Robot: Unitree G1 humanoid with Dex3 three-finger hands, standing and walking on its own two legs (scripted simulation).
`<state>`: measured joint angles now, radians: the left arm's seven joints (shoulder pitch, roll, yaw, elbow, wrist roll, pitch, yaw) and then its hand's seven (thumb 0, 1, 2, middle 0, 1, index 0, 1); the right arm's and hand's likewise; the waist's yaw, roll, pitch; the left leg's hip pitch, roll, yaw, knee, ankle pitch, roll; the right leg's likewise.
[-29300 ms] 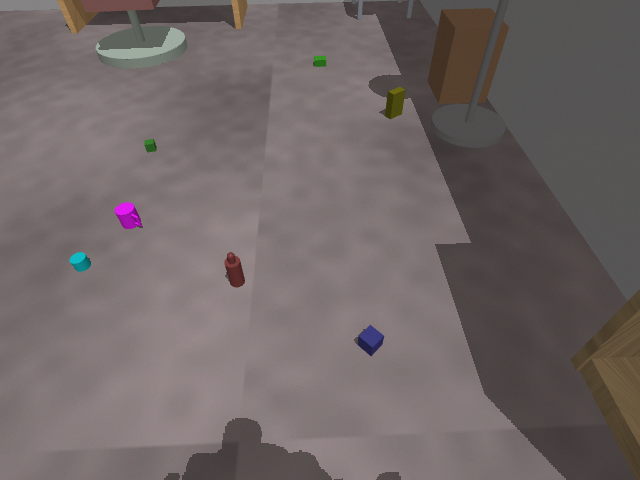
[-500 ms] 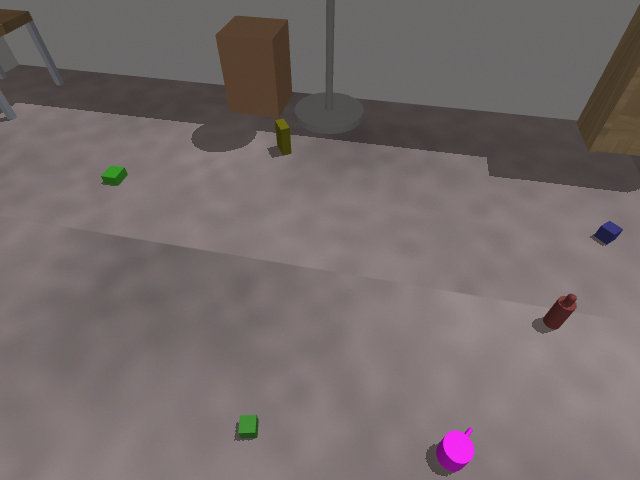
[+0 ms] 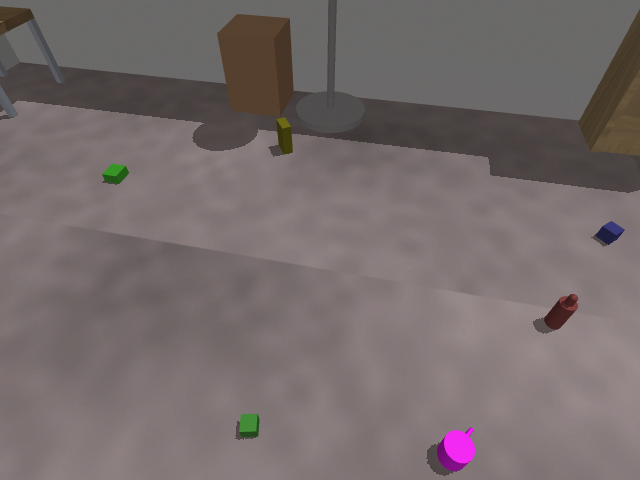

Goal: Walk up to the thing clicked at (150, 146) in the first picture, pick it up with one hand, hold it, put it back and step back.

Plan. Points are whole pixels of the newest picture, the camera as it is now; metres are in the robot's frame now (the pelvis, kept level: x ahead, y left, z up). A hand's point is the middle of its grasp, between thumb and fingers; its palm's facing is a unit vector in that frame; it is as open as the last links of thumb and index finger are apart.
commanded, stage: stand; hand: left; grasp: from above
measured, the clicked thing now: (249, 425) +0.44 +0.22 -0.76
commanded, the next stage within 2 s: rise first in 0.44 s
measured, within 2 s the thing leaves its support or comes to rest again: neither
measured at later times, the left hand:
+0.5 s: hand out of the picture +0.07 +0.26 -0.16, palm faces -0.02 -0.94 -0.35, open 7.4 cm
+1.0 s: hand out of the picture +0.13 +0.26 -0.19, palm faces -0.08 -0.91 -0.40, open 12.2 cm
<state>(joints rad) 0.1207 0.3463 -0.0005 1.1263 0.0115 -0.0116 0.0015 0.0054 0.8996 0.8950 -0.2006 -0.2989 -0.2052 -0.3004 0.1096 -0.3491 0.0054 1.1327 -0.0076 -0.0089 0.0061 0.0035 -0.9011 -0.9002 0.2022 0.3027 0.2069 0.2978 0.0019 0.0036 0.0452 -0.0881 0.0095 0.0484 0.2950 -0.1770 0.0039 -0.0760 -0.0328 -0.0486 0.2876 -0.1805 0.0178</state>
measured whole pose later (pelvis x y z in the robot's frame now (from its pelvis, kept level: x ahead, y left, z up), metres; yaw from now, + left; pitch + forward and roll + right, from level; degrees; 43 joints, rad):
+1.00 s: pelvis -0.02 +0.00 -0.04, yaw +0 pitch +11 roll -1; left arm 0.04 0.33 0.15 0.89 0.16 0.12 0.00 0.00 -0.13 0.89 -0.14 -0.94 -0.16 -0.92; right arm 0.26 -0.25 -0.03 0.68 0.03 -0.06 -0.02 0.01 -0.88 -0.89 0.20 0.30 0.21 0.30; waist -0.03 0.01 -0.05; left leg -0.60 0.03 0.04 0.79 -0.38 0.01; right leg -0.58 -0.03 -0.05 0.76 -0.37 0.01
